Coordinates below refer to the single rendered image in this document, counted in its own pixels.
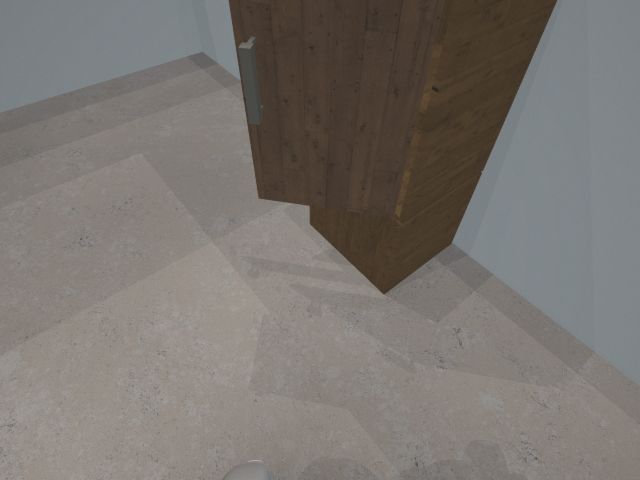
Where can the handle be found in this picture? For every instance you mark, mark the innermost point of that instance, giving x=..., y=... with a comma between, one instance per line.
x=250, y=81

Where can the cupboard door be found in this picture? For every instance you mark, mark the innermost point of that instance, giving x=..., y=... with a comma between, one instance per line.
x=341, y=83

